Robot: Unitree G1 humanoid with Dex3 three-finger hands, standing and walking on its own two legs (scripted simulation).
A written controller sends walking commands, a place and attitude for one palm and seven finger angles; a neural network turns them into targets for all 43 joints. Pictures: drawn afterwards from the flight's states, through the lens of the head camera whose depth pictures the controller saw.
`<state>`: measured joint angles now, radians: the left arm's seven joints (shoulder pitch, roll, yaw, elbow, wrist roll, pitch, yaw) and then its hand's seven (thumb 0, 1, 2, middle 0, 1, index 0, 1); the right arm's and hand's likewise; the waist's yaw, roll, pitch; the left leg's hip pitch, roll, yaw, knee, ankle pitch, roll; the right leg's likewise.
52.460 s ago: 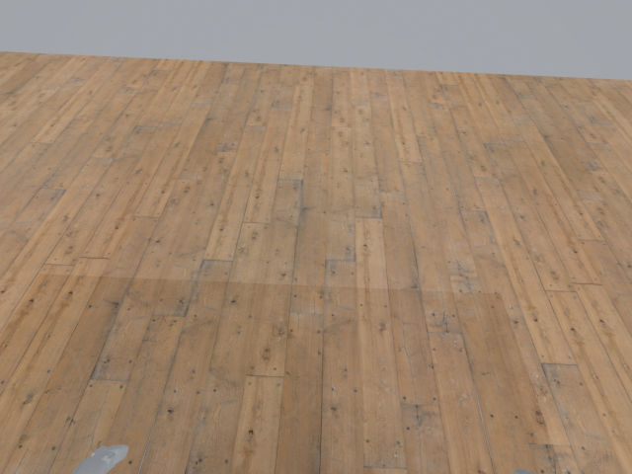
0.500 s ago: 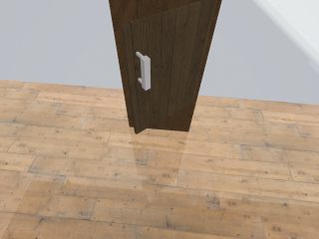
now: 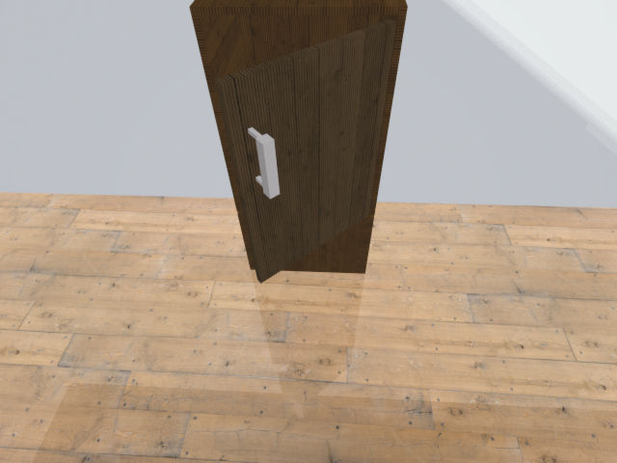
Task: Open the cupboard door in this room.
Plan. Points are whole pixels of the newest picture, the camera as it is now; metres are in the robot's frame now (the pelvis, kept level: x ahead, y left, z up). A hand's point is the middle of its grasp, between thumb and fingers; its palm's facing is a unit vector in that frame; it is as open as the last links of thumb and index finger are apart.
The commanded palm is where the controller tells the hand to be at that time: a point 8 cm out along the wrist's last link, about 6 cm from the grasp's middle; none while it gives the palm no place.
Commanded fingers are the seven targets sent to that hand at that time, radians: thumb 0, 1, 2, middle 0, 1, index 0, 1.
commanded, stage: let the arm hang, fingers relaxed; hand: left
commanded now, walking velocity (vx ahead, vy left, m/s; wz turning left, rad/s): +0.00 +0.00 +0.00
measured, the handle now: (262, 162) +0.65 +0.13 +0.01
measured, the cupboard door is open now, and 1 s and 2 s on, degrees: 42 42 42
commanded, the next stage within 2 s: look to check the result in 0.12 s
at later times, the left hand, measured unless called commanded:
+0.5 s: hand out of the picture +0.05 +0.22 -0.16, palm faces +0.00 -0.95 -0.31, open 7.4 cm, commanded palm none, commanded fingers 0.00 0.90 0.90 -0.20 -0.30 -0.20 -0.30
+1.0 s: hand out of the picture +0.09 +0.21 -0.17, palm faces -0.06 -0.96 -0.29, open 7.4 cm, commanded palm none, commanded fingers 0.00 0.90 0.90 -0.20 -0.30 -0.20 -0.30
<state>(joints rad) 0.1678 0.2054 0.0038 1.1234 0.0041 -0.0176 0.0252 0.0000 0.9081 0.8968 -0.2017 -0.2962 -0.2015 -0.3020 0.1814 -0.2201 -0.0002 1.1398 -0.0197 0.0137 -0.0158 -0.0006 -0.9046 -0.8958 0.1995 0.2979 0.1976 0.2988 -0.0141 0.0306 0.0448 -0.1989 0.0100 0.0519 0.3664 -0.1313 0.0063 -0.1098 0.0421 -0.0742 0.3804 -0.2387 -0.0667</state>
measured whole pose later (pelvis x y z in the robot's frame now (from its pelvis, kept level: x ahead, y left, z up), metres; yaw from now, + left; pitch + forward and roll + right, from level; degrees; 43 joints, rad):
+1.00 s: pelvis +0.02 +0.00 +0.00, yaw -5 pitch -1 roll +0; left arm 0.18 0.24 0.03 1.09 0.01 0.02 0.02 0.00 0.91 0.90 -0.20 -0.30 -0.20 -0.30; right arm 0.14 -0.25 -0.02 1.08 -0.02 0.03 -0.03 0.00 -0.90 -0.90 0.20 0.30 0.20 0.30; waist 0.00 0.01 0.07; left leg -0.20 0.05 0.13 0.44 -0.22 0.00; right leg -0.11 0.08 0.00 0.40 -0.27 -0.07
